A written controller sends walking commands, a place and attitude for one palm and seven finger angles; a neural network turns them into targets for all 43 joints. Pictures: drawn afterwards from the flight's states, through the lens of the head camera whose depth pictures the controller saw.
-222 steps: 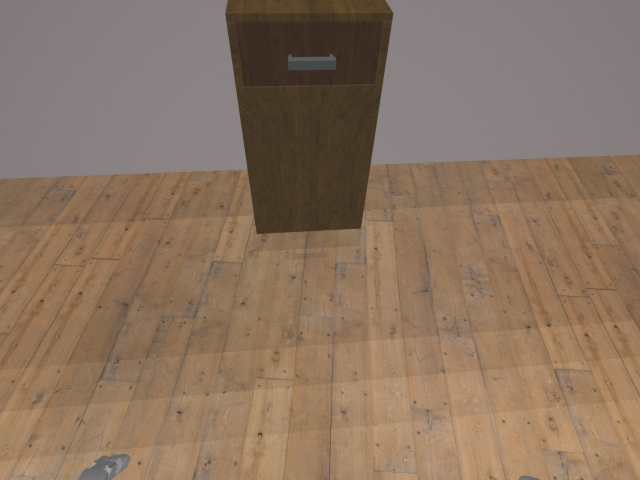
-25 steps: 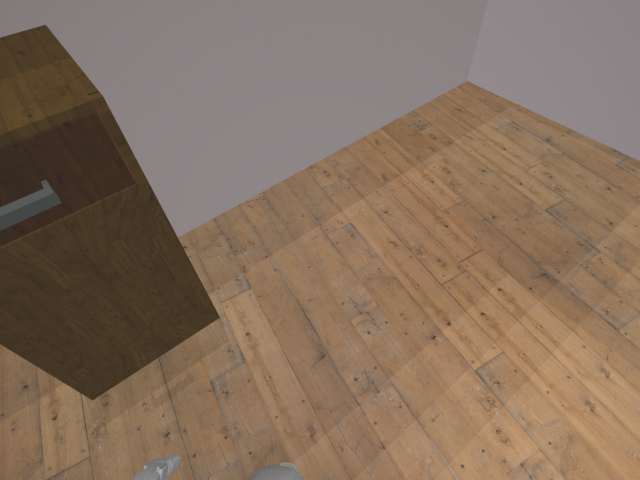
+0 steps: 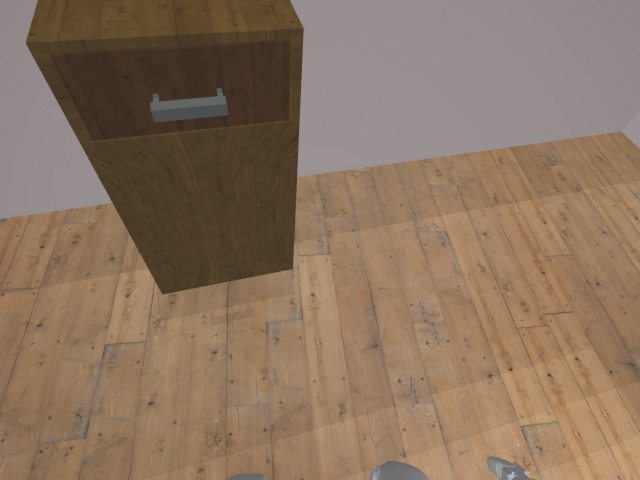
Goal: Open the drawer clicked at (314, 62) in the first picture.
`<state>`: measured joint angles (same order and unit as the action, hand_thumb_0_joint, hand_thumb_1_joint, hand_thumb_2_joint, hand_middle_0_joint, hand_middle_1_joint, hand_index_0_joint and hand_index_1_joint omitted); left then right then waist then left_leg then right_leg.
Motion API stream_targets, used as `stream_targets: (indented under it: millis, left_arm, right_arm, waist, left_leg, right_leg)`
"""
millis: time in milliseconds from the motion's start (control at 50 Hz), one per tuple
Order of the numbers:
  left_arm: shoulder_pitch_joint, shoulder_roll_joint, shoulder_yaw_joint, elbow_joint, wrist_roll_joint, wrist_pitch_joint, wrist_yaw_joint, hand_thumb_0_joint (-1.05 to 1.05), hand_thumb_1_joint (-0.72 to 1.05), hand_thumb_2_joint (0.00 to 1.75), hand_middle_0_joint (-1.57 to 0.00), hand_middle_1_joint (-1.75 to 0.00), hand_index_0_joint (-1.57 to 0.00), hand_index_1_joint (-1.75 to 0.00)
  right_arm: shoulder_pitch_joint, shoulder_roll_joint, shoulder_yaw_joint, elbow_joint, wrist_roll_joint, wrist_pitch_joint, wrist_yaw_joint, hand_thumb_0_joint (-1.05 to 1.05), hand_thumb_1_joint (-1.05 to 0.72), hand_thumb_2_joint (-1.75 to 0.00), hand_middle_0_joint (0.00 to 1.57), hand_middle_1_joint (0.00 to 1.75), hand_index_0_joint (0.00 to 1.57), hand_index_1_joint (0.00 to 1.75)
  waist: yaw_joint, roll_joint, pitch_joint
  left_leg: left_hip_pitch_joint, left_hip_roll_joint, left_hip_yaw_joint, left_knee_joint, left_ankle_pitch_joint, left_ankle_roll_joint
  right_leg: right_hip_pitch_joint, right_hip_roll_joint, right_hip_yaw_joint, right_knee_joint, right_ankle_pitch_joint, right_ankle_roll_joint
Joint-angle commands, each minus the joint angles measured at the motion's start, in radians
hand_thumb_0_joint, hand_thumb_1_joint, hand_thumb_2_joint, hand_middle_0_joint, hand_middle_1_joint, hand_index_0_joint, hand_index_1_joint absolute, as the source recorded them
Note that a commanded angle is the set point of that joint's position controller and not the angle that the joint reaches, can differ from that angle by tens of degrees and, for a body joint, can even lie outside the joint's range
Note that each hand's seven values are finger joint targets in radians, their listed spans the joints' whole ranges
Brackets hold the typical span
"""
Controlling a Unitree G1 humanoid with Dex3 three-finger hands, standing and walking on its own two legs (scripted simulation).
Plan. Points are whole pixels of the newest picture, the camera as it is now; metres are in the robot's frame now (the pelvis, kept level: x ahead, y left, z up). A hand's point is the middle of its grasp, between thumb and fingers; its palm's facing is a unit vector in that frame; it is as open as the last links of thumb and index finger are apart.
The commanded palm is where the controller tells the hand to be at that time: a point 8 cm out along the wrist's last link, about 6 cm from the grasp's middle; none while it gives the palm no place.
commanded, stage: turn to face it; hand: left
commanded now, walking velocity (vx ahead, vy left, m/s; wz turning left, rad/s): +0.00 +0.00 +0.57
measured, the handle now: (189, 102) +0.73 +0.32 -0.01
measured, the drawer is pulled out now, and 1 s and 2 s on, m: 0.00 0.00 0.00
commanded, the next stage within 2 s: take the last steps up to it in 0.50 s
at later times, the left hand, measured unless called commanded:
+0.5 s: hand out of the picture +0.08 +0.16 -0.13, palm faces +0.24 -0.93 -0.28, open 7.4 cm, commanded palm none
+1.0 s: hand out of the picture -0.09 +0.15 -0.17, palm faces +0.37 -0.92 -0.14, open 7.4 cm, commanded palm none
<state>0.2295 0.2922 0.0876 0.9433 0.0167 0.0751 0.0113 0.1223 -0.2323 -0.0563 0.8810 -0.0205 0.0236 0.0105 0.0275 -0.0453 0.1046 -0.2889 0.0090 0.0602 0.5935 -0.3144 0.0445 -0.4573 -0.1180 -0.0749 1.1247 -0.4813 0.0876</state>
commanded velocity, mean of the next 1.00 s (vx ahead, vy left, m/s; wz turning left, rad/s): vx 0.13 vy -0.05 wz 0.18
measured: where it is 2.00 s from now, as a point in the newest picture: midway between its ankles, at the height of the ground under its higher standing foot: (317, 422)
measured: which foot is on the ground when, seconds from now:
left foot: down 0.00-0.38, up 0.40-0.84, down 0.86-1.00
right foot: up 0.00-0.36, down 0.38-0.86, up 0.88-1.00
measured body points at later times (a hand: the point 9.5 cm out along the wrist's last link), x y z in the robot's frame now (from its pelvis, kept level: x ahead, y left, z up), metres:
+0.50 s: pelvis +0.01 -0.05 +0.01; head +0.03 -0.08 +0.45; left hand +0.07 +0.21 -0.11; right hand +0.10 -0.29 -0.16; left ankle -0.04 +0.08 -0.67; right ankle +0.02 -0.14 -0.73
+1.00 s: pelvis +0.03 +0.00 +0.01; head +0.01 +0.03 +0.46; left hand -0.11 +0.20 -0.16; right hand +0.14 -0.21 -0.12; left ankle -0.06 +0.08 -0.73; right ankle +0.06 -0.14 -0.66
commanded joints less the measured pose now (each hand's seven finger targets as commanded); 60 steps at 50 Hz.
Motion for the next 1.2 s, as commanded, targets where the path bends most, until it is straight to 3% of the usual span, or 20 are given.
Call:
stream_targets:
  millis: [0,220,320,340,360,380,400,420,440,500,600,720,780,800,840,860,900,960,1060,1180]
  left_arm:
    - [-0.026,0.054,0.008,-0.102,-0.001,-0.04,-0.006,0.0,0.9,0.9,-0.2,-0.3,-0.2,-0.3]
    - [-0.114,0.026,-0.007,-0.144,-0.009,-0.045,0.011,0.0,0.9,0.9,-0.2,-0.3,-0.2,-0.3]
    - [-0.011,0.028,-0.009,-0.123,-0.017,-0.064,0.02,0.0,0.9,0.9,-0.2,-0.3,-0.2,-0.3]
    - [0.023,0.06,-0.003,-0.114,-0.012,-0.077,0.023,0.0,0.9,0.9,-0.2,-0.3,-0.2,-0.3]
    - [0.046,0.145,0.014,-0.112,0.005,-0.089,0.031,0.0,0.9,0.9,-0.2,-0.3,-0.2,-0.3]
    - [0.045,0.19,0.016,-0.122,0.006,-0.085,0.029,0.0,0.9,0.9,-0.2,-0.3,-0.2,-0.3]
    - [0.024,0.157,0.007,-0.131,0.001,-0.08,0.029,0.0,0.9,0.9,-0.2,-0.3,-0.2,-0.3]
    - [-0.034,0.109,0.005,-0.135,0.0,-0.086,0.032,0.0,0.9,0.9,-0.2,-0.3,-0.2,-0.3]
    - [-0.072,0.088,-0.002,-0.142,-0.003,-0.081,0.032,0.0,0.9,0.9,-0.2,-0.3,-0.2,-0.3]
    - [-0.055,0.051,-0.017,-0.128,-0.003,-0.091,0.023,0.0,0.9,0.9,-0.2,-0.3,-0.2,-0.3]
    - [0.053,0.059,-0.014,-0.075,0.006,-0.094,0.023,0.0,0.9,0.9,-0.2,-0.3,-0.2,-0.3]
    - [0.15,0.065,-0.017,0.023,0.018,-0.105,0.007,0.0,0.9,0.9,-0.2,-0.3,-0.2,-0.3]
    - [0.126,0.051,-0.021,0.06,0.006,-0.1,0.001,0.0,0.9,0.9,-0.2,-0.3,-0.2,-0.3]
    - [0.117,0.02,-0.027,0.068,-0.003,-0.098,-0.002,0.0,0.9,0.9,-0.2,-0.3,-0.2,-0.3]
    - [0.082,-0.059,-0.048,0.031,-0.003,-0.098,-0.015,0.0,0.9,0.9,-0.2,-0.3,-0.2,-0.3]
    - [0.02,-0.023,-0.037,0.011,0.01,-0.093,-0.019,0.0,0.9,0.9,-0.2,-0.3,-0.2,-0.3]
    - [0.01,-0.024,-0.027,0.05,0.019,-0.08,-0.029,0.0,0.9,0.9,-0.2,-0.3,-0.2,-0.3]
    - [0.089,-0.042,-0.025,0.103,0.01,-0.078,-0.043,0.0,0.9,0.9,-0.2,-0.3,-0.2,-0.3]
    - [0.037,-0.057,-0.025,0.086,0.011,-0.065,-0.049,0.0,0.9,0.9,-0.2,-0.3,-0.2,-0.3]
    - [-0.141,-0.075,-0.035,0.027,0.001,-0.077,-0.059,0.0,0.9,0.9,-0.2,-0.3,-0.2,-0.3]
  right_arm:
    - [0.051,-0.202,-0.045,-0.049,0.004,-0.02,-0.02,0.0,-0.9,-0.9,0.2,0.3,0.2,0.3]
    - [0.121,-0.192,-0.053,-0.023,-0.006,-0.007,-0.02,0.0,-0.9,-0.9,0.2,0.3,0.2,0.3]
    - [0.08,-0.175,-0.051,-0.026,0.002,-0.003,-0.017,0.0,-0.9,-0.9,0.2,0.3,0.2,0.3]
    - [0.085,-0.146,-0.047,-0.028,0.01,-0.005,-0.013,0.0,-0.9,-0.9,0.2,0.3,0.2,0.3]
    - [0.111,-0.077,-0.036,-0.038,0.019,-0.008,-0.009,0.0,-0.9,-0.9,0.2,0.3,0.2,0.3]
    - [0.104,-0.084,-0.041,-0.057,0.011,-0.003,-0.014,0.0,-0.9,-0.9,0.2,0.3,0.2,0.3]
    - [0.091,-0.104,-0.048,-0.044,0.003,0.009,-0.013,0.0,-0.9,-0.9,0.2,0.3,0.2,0.3]
    - [0.107,-0.103,-0.05,-0.016,-0.001,0.022,-0.008,0.0,-0.9,-0.9,0.2,0.3,0.2,0.3]
    - [0.119,-0.098,-0.053,0.003,-0.001,0.028,-0.004,0.0,-0.9,-0.9,0.2,0.3,0.2,0.3]
    - [0.136,-0.078,-0.043,0.035,-0.001,0.034,0.005,0.0,-0.9,-0.9,0.2,0.3,0.2,0.3]
    - [0.068,-0.064,-0.03,0.037,-0.001,0.034,0.002,0.0,-0.9,-0.9,0.2,0.3,0.2,0.3]
    - [0.013,-0.025,-0.009,0.036,-0.005,-0.006,0.011,0.0,-0.9,-0.9,0.2,0.3,0.2,0.3]
    - [0.135,-0.013,0.002,0.091,-0.004,-0.031,-0.002,0.0,-0.9,-0.9,0.2,0.3,0.2,0.3]
    - [0.192,-0.035,0.0,0.122,-0.002,-0.043,-0.01,0.0,-0.9,-0.9,0.2,0.3,0.2,0.3]
    - [0.331,-0.205,-0.039,0.149,-0.008,-0.048,-0.026,0.0,-0.9,-0.9,0.2,0.3,0.2,0.3]
    - [0.342,-0.213,-0.04,0.148,-0.013,-0.042,-0.033,0.0,-0.9,-0.9,0.2,0.3,0.2,0.3]
    - [0.282,-0.128,-0.014,0.156,-0.012,-0.053,-0.045,0.0,-0.9,-0.9,0.2,0.3,0.2,0.3]
    - [0.233,-0.073,0.003,0.144,-0.003,-0.074,-0.048,0.0,-0.9,-0.9,0.2,0.3,0.2,0.3]
    - [0.315,-0.07,0.0,0.176,0.001,-0.089,-0.057,0.0,-0.9,-0.9,0.2,0.3,0.2,0.3]
    - [0.376,-0.077,-0.007,0.215,-0.014,-0.087,-0.056,0.0,-0.9,-0.9,0.2,0.3,0.2,0.3]
  waist:
    - [-0.043,0.175,-0.166]
    - [-0.069,0.188,-0.155]
    - [-0.012,0.171,-0.183]
    - [0.004,0.089,-0.195]
    - [0.006,-0.177,-0.222]
    - [0.008,-0.243,-0.206]
    - [0.002,-0.12,-0.162]
    - [-0.029,-0.171,-0.13]
    - [-0.049,-0.129,-0.091]
    - [-0.052,-0.105,-0.061]
    - [-0.005,-0.119,-0.074]
    - [0.035,-0.157,-0.065]
    - [-0.026,-0.118,-0.084]
    - [-0.054,-0.026,-0.101]
    - [-0.118,0.367,-0.094]
    - [-0.136,0.264,-0.019]
    - [-0.099,0.257,0.07]
    - [-0.044,0.202,0.077]
    - [-0.043,0.166,0.056]
    - [-0.087,0.21,0.088]
  left_leg:
    - [0.178,0.21,-0.239,-0.231,0.543,0.095]
    - [0.177,0.205,-0.404,-0.218,0.52,0.144]
    - [0.034,0.15,-0.402,-0.126,0.503,0.088]
    - [-0.06,0.105,-0.371,-0.056,0.371,0.038]
    - [-0.232,-0.027,-0.205,0.139,0.027,-0.045]
    - [-0.273,-0.082,-0.128,0.342,-0.296,-0.081]
    - [-0.252,-0.043,-0.164,0.482,-0.269,-0.076]
    - [-0.254,-0.021,-0.174,0.547,-0.211,-0.079]
    - [-0.251,-0.011,-0.152,0.591,-0.157,-0.085]
    - [-0.25,0.005,-0.108,0.617,-0.04,-0.104]
    - [-0.22,0.025,-0.076,0.466,-0.07,-0.116]
    - [-0.106,0.033,0.014,0.136,-0.134,-0.074]
    - [0.133,0.015,0.06,-0.126,-0.023,-0.056]
    - [0.272,0.042,0.03,-0.234,0.022,-0.05]
    - [0.426,0.407,-0.433,-0.408,-0.152,0.072]
    - [0.344,0.466,-0.468,-0.443,-0.18,0.126]
    - [0.243,0.375,-0.323,-0.446,-0.012,0.079]
    - [0.192,0.294,-0.138,-0.43,0.207,0.055]
    - [0.269,0.295,-0.075,-0.405,0.388,0.075]
    - [0.287,0.295,-0.031,-0.365,0.473,0.076]
  right_leg:
    - [-0.099,0.002,0.061,0.031,0.101,0.013]
    - [-0.009,0.063,0.076,-0.264,0.044,0.005]
    - [0.278,0.098,0.056,-0.614,0.233,-0.018]
    - [0.414,0.042,0.106,-0.753,0.335,-0.027]
    - [0.547,-0.205,0.338,-0.823,0.444,-0.105]
    - [0.453,-0.382,0.463,-0.822,0.608,-0.223]
    - [0.353,-0.347,0.376,-0.82,0.571,-0.255]
    - [0.296,-0.283,0.328,-0.841,0.515,-0.234]
    - [0.264,-0.237,0.275,-0.833,0.491,-0.21]
    - [0.265,-0.162,0.127,-0.824,0.503,-0.185]
    - [0.333,-0.179,0.134,-0.84,0.468,-0.208]
    - [0.337,-0.178,0.176,-0.913,0.133,-0.23]
    - [0.231,-0.115,0.116,-0.837,0.059,-0.193]
    - [0.146,-0.075,0.077,-0.749,0.059,-0.157]
    - [-0.178,0.064,-0.067,-0.338,-0.07,-0.075]
    - [-0.226,0.042,0.003,-0.202,-0.067,-0.087]
    - [-0.229,0.009,0.057,-0.089,0.068,-0.079]
    - [-0.171,0.009,0.048,-0.029,0.204,-0.059]
    - [-0.252,0.0,0.036,-0.047,0.278,-0.047]
    - [-0.183,0.009,-0.027,-0.359,0.28,-0.077]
